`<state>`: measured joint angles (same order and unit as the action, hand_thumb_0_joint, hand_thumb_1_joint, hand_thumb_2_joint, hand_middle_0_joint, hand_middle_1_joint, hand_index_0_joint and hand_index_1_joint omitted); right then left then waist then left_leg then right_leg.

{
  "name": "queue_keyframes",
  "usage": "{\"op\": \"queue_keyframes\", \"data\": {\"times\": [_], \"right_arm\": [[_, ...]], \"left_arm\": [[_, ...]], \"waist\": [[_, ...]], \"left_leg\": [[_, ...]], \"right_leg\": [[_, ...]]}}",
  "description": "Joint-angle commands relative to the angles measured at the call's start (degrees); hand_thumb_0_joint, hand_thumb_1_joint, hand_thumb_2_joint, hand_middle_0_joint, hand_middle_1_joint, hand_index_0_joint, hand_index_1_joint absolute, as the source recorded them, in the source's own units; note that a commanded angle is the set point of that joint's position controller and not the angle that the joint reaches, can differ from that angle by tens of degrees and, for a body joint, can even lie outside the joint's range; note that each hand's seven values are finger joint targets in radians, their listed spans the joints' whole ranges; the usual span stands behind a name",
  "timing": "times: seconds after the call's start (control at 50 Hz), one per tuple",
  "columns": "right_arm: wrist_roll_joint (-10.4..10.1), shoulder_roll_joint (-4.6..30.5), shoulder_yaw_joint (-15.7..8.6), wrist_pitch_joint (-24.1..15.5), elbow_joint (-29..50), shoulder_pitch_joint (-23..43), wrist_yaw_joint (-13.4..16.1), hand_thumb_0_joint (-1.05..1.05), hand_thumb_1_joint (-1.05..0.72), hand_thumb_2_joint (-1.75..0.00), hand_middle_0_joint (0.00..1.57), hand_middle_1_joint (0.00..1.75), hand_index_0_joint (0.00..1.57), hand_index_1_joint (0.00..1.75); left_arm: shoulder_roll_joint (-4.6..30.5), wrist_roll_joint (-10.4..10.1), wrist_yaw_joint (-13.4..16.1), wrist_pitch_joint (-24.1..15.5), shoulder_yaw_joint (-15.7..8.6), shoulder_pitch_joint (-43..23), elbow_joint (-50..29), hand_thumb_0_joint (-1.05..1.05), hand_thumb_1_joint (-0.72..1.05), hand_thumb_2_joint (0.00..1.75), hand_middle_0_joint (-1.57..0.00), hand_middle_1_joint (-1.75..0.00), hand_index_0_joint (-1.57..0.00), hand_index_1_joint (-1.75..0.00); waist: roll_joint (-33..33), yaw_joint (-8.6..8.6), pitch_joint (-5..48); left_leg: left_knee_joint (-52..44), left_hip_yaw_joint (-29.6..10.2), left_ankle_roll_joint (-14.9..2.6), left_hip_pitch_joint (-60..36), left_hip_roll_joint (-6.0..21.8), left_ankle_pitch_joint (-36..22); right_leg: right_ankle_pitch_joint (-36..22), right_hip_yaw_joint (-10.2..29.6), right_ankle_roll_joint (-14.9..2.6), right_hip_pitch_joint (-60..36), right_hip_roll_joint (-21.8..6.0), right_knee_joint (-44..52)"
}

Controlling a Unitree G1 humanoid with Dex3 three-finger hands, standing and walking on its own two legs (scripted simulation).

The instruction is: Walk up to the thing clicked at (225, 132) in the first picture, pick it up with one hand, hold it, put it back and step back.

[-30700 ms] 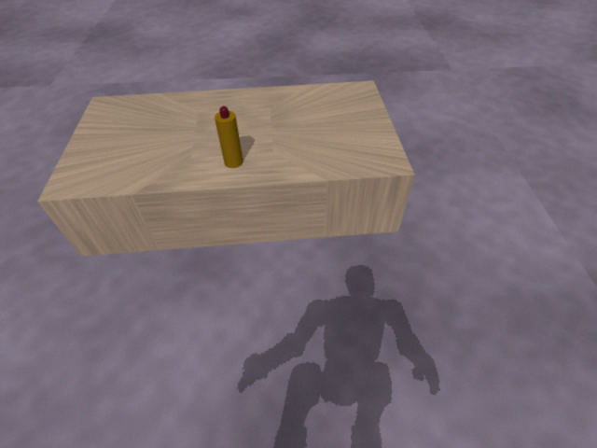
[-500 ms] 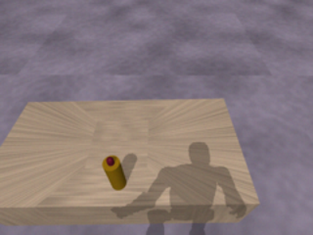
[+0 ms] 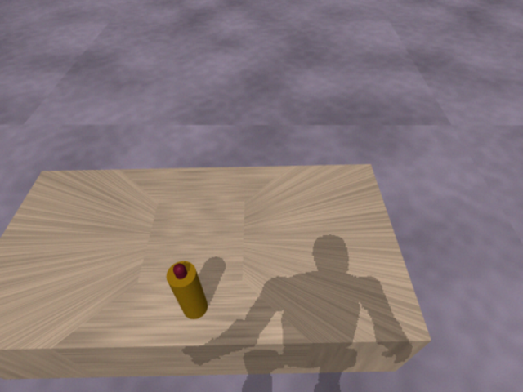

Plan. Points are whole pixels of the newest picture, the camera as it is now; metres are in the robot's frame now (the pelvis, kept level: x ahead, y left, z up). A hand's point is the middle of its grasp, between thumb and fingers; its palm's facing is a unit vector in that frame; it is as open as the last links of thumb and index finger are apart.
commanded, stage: stand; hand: left
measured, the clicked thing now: (187, 288) +0.45 +0.22 -0.33
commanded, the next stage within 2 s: step back in 0.90 s
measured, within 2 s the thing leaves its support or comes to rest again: neither
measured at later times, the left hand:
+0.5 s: hand out of the picture +0.07 +0.25 -0.16, palm faces -0.05 -0.94 -0.35, open 7.4 cm
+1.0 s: hand out of the picture +0.07 +0.26 -0.16, palm faces -0.02 -0.93 -0.36, open 7.4 cm
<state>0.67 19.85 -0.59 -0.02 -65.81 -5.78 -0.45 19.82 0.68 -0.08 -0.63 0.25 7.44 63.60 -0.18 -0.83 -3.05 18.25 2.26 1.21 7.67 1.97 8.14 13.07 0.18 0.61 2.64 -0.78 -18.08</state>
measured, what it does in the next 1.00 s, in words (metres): stands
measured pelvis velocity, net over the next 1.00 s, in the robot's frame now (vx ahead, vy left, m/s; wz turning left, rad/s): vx -0.01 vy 0.00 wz -0.01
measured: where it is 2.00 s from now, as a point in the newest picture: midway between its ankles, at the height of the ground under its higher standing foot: outside the picture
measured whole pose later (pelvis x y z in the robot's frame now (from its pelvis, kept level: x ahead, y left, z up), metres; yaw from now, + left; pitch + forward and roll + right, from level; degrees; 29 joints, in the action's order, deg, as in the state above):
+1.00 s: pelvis -0.01 +0.00 +0.00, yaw +0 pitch -2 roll +0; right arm 0.2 20.2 -1.5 0.9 -63.1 -4.6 -0.8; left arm 21.2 -0.2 0.1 0.4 -1.6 6.7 60.6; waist 0.4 -0.5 -6.0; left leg 22.5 2.6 0.7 11.6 2.0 9.1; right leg 14.8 0.7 0.4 7.6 -0.8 -24.1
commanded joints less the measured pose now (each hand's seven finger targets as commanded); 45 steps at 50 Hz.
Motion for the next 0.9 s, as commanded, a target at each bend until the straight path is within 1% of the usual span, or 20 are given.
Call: {"op": "queue_keyframes", "data": {"times": [0.0,0.04,0.1,0.14,0.22,0.32,0.34,0.38,0.42,0.44,0.54,0.56,0.6,0.66,0.7,0.76,0.8,0.82,0.86,0.88], "right_arm": [[-0.02,12.08,-2.2,-1.41,3.43,2.37,0.94,0.0,-0.9,-0.9,0.2,0.3,0.2,0.3],[-0.06,11.71,-2.09,-1.26,3.44,1.99,0.85,0.0,-0.9,-0.9,0.2,0.3,0.2,0.3],[-0.13,11.96,-2.16,-1.38,3.51,2.23,0.92,0.0,-0.9,-0.9,0.2,0.3,0.2,0.3],[-0.04,11.8,-2.09,-1.34,3.54,2.14,0.92,0.0,-0.9,-0.9,0.2,0.3,0.2,0.3],[-0.03,11.75,-2.08,-1.47,3.42,1.8,0.85,0.0,-0.9,-0.9,0.2,0.3,0.2,0.3],[-0.05,11.55,-2.01,-1.45,3.66,2.2,0.87,0.0,-0.9,-0.9,0.2,0.3,0.2,0.3],[-0.13,11.84,-2.06,-1.36,3.58,2.07,0.86,0.0,-0.9,-0.9,0.2,0.3,0.2,0.3],[-0.15,12.05,-2.08,-1.42,3.46,2.22,0.83,0.0,-0.9,-0.9,0.2,0.3,0.2,0.3],[0.01,11.78,-2.04,-1.45,3.53,1.79,0.8,0.0,-0.9,-0.9,0.2,0.3,0.2,0.3],[0.02,12.03,-2.18,-1.52,3.64,2.23,0.81,0.0,-0.9,-0.9,0.2,0.3,0.2,0.3],[-0.07,11.98,-2.18,-1.6,3.68,1.9,0.9,0.0,-0.9,-0.9,0.2,0.3,0.2,0.3],[-0.13,12.15,-2.17,-1.57,3.62,2.08,0.92,0.0,-0.9,-0.9,0.2,0.3,0.2,0.3],[-0.1,11.77,-2.04,-1.52,3.42,1.65,0.9,0.0,-0.9,-0.9,0.2,0.3,0.2,0.3],[0.0,12.36,-2.25,-1.58,3.48,1.53,0.92,0.0,-0.9,-0.9,0.2,0.3,0.2,0.3],[-0.01,12.18,-2.25,-1.56,3.56,2.09,0.88,0.0,-0.9,-0.9,0.2,0.3,0.2,0.3],[-0.11,12.25,-2.28,-1.61,3.48,2.04,0.77,0.0,-0.9,-0.9,0.2,0.3,0.2,0.3],[-0.05,11.92,-2.26,-1.57,3.53,1.68,0.8,0.0,-0.9,-0.9,0.2,0.3,0.2,0.3],[-0.09,12.14,-2.23,-1.56,3.42,1.96,0.81,0.0,-0.9,-0.9,0.2,0.3,0.2,0.3],[-0.09,12.11,-2.29,-1.57,3.47,2.21,0.8,0.0,-0.9,-0.9,0.2,0.3,0.2,0.3],[-0.03,15.14,-3.43,-0.63,4.45,2.93,0.67,0.0,-0.9,-0.9,0.2,0.3,0.2,0.3]], "left_arm": [[12.52,-0.06,0.94,-1.02,-2.52,-1.58,-3.7,0.0,0.9,0.9,-0.2,-0.3,-0.2,-0.3],[12.51,-0.1,1.01,-1.06,-2.48,-1.67,-3.5,0.0,0.9,0.9,-0.2,-0.3,-0.2,-0.3],[12.41,-0.04,0.9,-0.98,-2.49,-1.61,-3.69,0.0,0.9,0.9,-0.2,-0.3,-0.2,-0.3],[12.61,-0.09,0.94,-0.88,-2.62,-2.0,-3.58,0.0,0.9,0.9,-0.2,-0.3,-0.2,-0.3],[12.7,-0.2,0.85,-0.94,-2.72,-1.82,-3.58,0.0,0.9,0.9,-0.2,-0.3,-0.2,-0.3],[12.6,-0.06,0.87,-1.08,-2.54,-1.6,-3.81,0.0,0.9,0.9,-0.2,-0.3,-0.2,-0.3],[12.52,-0.02,0.89,-0.99,-2.55,-1.59,-3.57,0.0,0.9,0.9,-0.2,-0.3,-0.2,-0.3],[12.43,-0.01,0.79,-0.95,-2.48,-1.55,-3.68,0.0,0.9,0.9,-0.2,-0.3,-0.2,-0.3],[12.64,-0.12,0.84,-0.89,-2.63,-1.97,-3.66,0.0,0.9,0.9,-0.2,-0.3,-0.2,-0.3],[12.68,-0.12,0.79,-0.99,-2.56,-1.53,-3.8,0.0,0.9,0.9,-0.2,-0.3,-0.2,-0.3],[12.84,-0.21,0.8,-1.01,-2.57,-1.68,-3.74,0.0,0.9,0.9,-0.2,-0.3,-0.2,-0.3],[12.42,-0.03,0.78,-0.96,-2.48,-1.24,-3.6,0.0,0.9,0.9,-0.2,-0.3,-0.2,-0.3],[12.67,-0.14,0.76,-0.77,-2.5,-1.63,-3.44,0.0,0.9,0.9,-0.2,-0.3,-0.2,-0.3],[12.54,-0.08,0.7,-0.77,-2.53,-1.8,-3.73,0.0,0.9,0.9,-0.2,-0.3,-0.2,-0.3],[12.39,0.05,0.64,-0.71,-2.48,-1.43,-3.4,0.0,0.9,0.9,-0.2,-0.3,-0.2,-0.3],[12.31,-0.08,0.64,-0.85,-2.38,-1.27,-3.43,0.0,0.9,0.9,-0.2,-0.3,-0.2,-0.3],[12.8,-0.03,0.72,-0.9,-2.55,-1.61,-3.65,0.0,0.9,0.9,-0.2,-0.3,-0.2,-0.3],[12.61,-0.11,0.7,-0.83,-2.49,-1.27,-3.34,0.0,0.9,0.9,-0.2,-0.3,-0.2,-0.3],[12.57,-0.1,0.7,-0.81,-2.51,-1.32,-3.51,0.0,0.9,0.9,-0.2,-0.3,-0.2,-0.3],[15.98,-0.99,1.05,-0.14,-5.0,-1.32,-4.85,0.0,0.9,0.9,-0.2,-0.3,-0.2,-0.3]], "waist": [[-0.14,0.46,4.78],[0.98,0.2,4.32],[0.11,0.34,4.72],[0.54,0.21,3.04],[0.75,0.37,3.76],[0.72,0.41,4.35],[0.41,0.22,3.68],[-0.03,0.41,3.93],[0.16,0.15,2.72],[0.22,0.5,3.99],[-0.01,0.33,4.94],[-0.1,0.52,4.8],[0.61,0.21,2.54],[-0.42,0.38,3.35],[-0.12,0.44,3.26],[0.06,0.55,3.72],[0.69,0.33,4.0],[0.36,0.44,2.92],[0.19,0.53,3.81],[0.12,0.87,-1.72]], "left_leg": [[-0.92,-5.02,-1.5,-5.58,6.34,-10.08],[-0.84,-4.93,-1.56,-4.93,6.26,-9.19],[-1.01,-4.96,-1.55,-5.6,6.31,-9.37],[-1.77,-4.92,-1.36,-4.18,6.1,-6.99],[-1.92,-5.14,-1.48,-4.78,6.35,-7.47],[-1.12,-5.06,-1.58,-5.07,6.36,-9.17],[-1.49,-5.04,-1.57,-4.51,6.27,-7.04],[-1.63,-5.15,-1.68,-5.38,6.35,-7.13],[-2.4,-5.18,-1.37,-3.88,6.17,-5.8],[-1.53,-4.96,-1.66,-5.46,6.43,-7.69],[-1.43,-5.08,-1.65,-5.51,6.5,-9.86],[-1.26,-5.04,-1.85,-5.62,6.61,-8.75],[-2.43,-5.24,-1.49,-4.53,6.33,-6.28],[-2.15,-4.9,-1.68,-4.29,6.24,-6.01],[-2.44,-5.26,-1.77,-4.46,6.48,-4.98],[-2.04,-5.24,-1.73,-4.98,6.47,-6.95],[-1.94,-4.96,-1.7,-4.86,6.33,-7.21],[-2.31,-5.18,-1.61,-4.38,6.18,-5.94],[-2.05,-5.16,-1.7,-5.07,6.38,-6.59],[2.66,-6.28,-3.35,-0.98,6.08,-15.38]], "right_leg": [[-12.18,4.3,-1.6,4.13,-6.95,3.15],[-11.94,4.36,-1.52,3.86,-7.09,3.32],[-11.55,4.37,-1.64,3.96,-6.93,3.29],[-9.13,4.42,-1.67,4.54,-6.84,3.72],[-8.79,4.46,-1.69,4.29,-6.82,3.67],[-11.19,4.37,-1.61,4.06,-6.99,3.48],[-9.18,4.42,-1.57,4.25,-6.89,3.95],[-9.2,4.62,-1.7,4.69,-6.93,4.06],[-7.14,4.39,-1.66,4.95,-6.64,4.15],[-9.4,4.61,-1.79,4.66,-6.95,3.79],[-11.34,4.45,-1.74,3.67,-7.03,3.06],[-10.2,4.29,-1.68,3.96,-6.89,3.32],[-7.01,4.39,-1.71,5.36,-6.69,3.78],[-7.7,4.77,-1.83,4.7,-6.94,4.0],[-6.03,4.51,-1.79,5.16,-6.72,3.88],[-7.84,4.58,-1.78,4.64,-6.83,3.82],[-8.25,4.75,-1.79,4.54,-6.95,3.76],[-7.2,4.69,-1.7,4.97,-6.8,4.16],[-7.81,4.63,-1.84,4.88,-6.84,3.79],[-16.55,4.57,-1.83,8.86,-5.16,-1.59]]}}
